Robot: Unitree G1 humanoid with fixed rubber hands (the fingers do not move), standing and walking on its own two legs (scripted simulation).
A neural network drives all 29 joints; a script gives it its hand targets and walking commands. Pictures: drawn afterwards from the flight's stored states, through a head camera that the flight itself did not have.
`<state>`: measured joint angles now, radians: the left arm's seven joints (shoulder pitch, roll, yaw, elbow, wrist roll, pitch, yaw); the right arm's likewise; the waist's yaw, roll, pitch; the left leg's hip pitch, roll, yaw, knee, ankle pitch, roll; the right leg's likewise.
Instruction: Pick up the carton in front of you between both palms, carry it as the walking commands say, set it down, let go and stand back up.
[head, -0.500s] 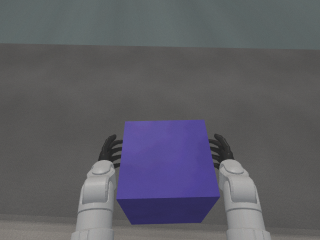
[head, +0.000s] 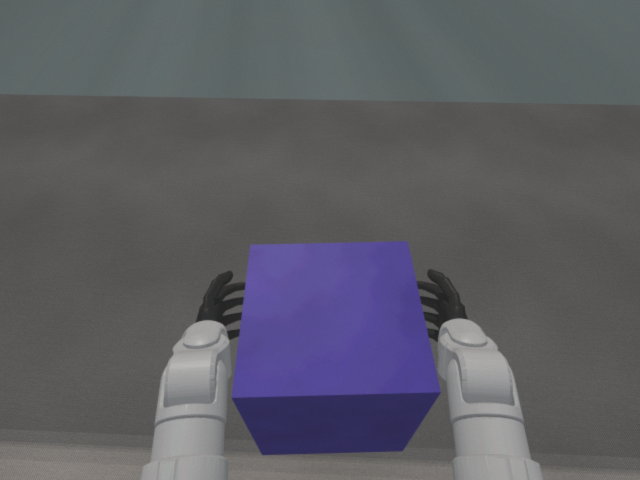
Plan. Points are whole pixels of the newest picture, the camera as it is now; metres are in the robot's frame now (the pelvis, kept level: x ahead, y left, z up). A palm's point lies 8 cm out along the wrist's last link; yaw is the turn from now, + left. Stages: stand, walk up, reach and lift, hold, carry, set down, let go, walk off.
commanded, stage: carry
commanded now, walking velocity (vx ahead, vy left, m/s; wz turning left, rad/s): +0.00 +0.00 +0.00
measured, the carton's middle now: (330, 354) +0.30 +0.00 -0.04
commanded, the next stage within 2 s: none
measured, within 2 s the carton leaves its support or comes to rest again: neither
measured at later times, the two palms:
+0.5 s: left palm (206, 335) +0.29 +0.16 +0.04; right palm (447, 333) +0.29 -0.14 +0.04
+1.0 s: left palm (248, 228) +0.45 +0.12 +0.06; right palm (447, 229) +0.45 -0.18 +0.06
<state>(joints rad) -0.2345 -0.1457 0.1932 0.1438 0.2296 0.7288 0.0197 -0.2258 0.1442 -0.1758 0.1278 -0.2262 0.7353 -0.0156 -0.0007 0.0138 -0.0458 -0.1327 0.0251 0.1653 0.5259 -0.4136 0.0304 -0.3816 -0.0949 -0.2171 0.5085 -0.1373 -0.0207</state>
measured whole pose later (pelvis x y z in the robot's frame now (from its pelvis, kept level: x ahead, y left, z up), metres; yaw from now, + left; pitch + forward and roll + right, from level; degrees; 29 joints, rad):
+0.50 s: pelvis -0.01 +0.01 +0.00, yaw +0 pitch +1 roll +0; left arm -0.23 -0.15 0.20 0.16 0.23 0.73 0.02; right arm -0.23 0.14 -0.17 0.14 -0.23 0.74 -0.01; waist 0.00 0.02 -0.05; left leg -0.13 0.02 0.17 0.52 -0.41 0.04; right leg -0.38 -0.10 -0.21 0.51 -0.13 -0.01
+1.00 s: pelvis +0.16 -0.03 +0.02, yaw +0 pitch +4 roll +1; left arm -0.19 -0.14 0.16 0.06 0.19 0.70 0.03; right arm -0.18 0.14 -0.14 0.02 -0.21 0.72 -0.02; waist 0.02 0.00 -0.04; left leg -0.53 0.10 0.11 0.73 -0.21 -0.02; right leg -0.08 -0.04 -0.20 0.22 -0.22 -0.03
